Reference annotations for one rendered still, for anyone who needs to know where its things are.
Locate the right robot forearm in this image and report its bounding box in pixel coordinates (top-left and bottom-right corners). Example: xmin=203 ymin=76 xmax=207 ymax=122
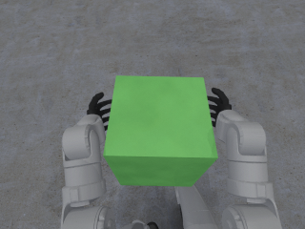
xmin=215 ymin=110 xmax=282 ymax=229

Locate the left robot hand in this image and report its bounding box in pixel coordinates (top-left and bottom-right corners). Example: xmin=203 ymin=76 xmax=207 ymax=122
xmin=87 ymin=92 xmax=112 ymax=131

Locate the carton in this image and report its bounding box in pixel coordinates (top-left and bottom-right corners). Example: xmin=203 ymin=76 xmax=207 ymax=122
xmin=103 ymin=75 xmax=218 ymax=187

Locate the left robot upper arm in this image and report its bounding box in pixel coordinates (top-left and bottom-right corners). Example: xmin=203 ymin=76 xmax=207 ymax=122
xmin=62 ymin=205 xmax=116 ymax=229

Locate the right robot hand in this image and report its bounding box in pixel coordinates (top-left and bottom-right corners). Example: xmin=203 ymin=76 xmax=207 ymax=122
xmin=207 ymin=88 xmax=232 ymax=127

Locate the right robot thigh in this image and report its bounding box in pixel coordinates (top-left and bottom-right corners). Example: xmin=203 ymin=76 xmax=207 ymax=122
xmin=174 ymin=184 xmax=220 ymax=229

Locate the robot left shin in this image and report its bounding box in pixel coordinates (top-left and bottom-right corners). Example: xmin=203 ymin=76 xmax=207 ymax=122
xmin=132 ymin=219 xmax=145 ymax=224

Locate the right robot upper arm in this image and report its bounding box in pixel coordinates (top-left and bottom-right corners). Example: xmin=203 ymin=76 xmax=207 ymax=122
xmin=221 ymin=204 xmax=282 ymax=229

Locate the left robot forearm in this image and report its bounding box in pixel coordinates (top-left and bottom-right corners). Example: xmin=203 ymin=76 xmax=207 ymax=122
xmin=60 ymin=114 xmax=107 ymax=229

